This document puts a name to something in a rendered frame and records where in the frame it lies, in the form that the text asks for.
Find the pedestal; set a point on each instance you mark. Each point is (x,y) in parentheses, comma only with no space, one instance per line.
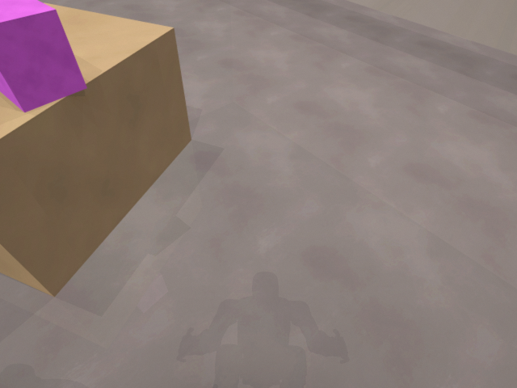
(72,169)

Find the carton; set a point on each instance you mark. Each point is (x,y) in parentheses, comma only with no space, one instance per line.
(37,64)

